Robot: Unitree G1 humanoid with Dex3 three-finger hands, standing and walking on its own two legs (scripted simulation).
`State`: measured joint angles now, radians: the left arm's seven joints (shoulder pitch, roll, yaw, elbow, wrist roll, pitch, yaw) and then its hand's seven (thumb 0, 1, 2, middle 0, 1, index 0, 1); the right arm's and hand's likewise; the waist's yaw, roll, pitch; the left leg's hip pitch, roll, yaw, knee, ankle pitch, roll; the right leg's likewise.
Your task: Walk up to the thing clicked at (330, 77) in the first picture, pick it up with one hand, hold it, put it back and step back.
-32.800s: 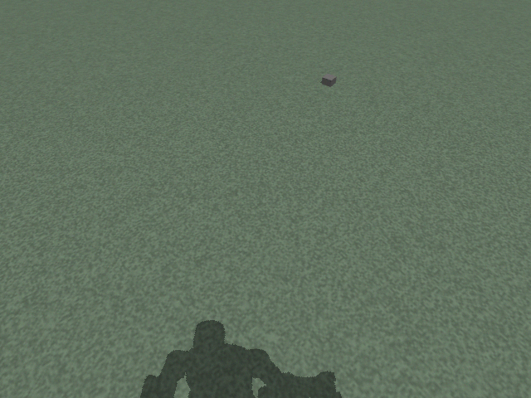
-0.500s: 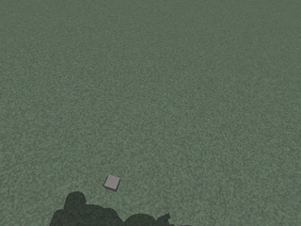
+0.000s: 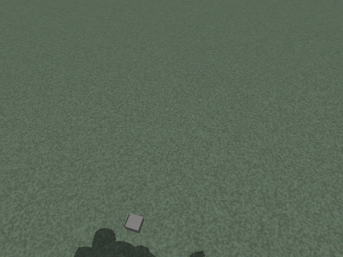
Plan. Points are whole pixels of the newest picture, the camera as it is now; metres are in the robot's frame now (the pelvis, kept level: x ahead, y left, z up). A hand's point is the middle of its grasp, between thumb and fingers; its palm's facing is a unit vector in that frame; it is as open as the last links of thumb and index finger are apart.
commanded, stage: walk up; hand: left
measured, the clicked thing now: (134, 223) +0.45 +0.22 -0.75
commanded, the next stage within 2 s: stand in 0.90 s
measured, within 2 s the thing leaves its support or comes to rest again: neither
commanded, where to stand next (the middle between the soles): +0.07 -0.02 m, yaw +1 degrees
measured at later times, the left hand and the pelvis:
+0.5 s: hand out of the picture +0.08 +0.25 -0.15, palm faces +0.00 -0.94 -0.33, open 7.4 cm; pelvis +0.01 -0.01 +0.01, yaw +0 degrees
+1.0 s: hand out of the picture +0.09 +0.25 -0.15, palm faces -0.01 -0.94 -0.33, open 7.4 cm; pelvis +0.01 +0.00 +0.01, yaw +0 degrees
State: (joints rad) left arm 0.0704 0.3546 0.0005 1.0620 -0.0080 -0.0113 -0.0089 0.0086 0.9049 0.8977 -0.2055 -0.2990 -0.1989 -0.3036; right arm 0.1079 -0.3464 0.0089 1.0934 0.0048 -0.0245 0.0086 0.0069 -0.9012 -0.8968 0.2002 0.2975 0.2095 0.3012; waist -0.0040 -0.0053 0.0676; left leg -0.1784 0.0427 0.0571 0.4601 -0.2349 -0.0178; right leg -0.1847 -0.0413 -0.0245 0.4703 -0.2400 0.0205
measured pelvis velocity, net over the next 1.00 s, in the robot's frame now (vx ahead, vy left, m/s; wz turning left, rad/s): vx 0.01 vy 0.00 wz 0.00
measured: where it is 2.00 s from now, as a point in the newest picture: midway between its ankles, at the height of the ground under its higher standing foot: outside the picture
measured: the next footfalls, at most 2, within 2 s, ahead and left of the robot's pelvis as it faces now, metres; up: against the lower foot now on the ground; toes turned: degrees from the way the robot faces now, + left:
none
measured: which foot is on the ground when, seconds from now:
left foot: down 0.00-1.00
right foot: down 0.00-1.00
